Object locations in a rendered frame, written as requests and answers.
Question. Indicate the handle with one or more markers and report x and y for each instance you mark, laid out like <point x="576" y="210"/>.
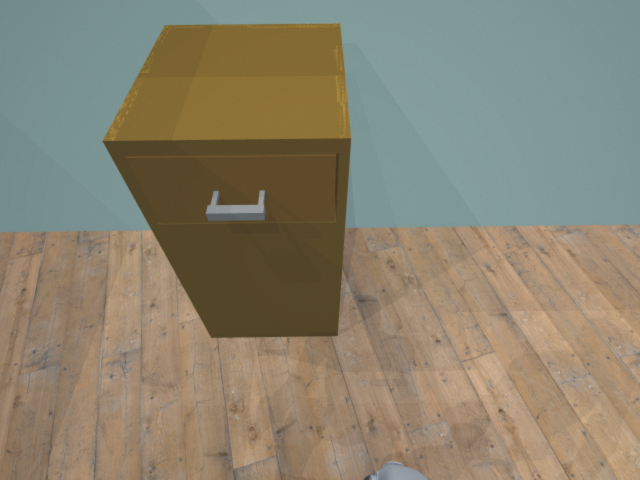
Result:
<point x="217" y="212"/>

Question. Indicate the drawer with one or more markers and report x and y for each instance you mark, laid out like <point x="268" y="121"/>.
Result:
<point x="298" y="187"/>

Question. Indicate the robot right shin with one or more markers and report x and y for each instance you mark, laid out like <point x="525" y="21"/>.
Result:
<point x="391" y="463"/>

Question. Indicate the cabinet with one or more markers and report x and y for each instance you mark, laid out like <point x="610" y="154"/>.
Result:
<point x="243" y="89"/>

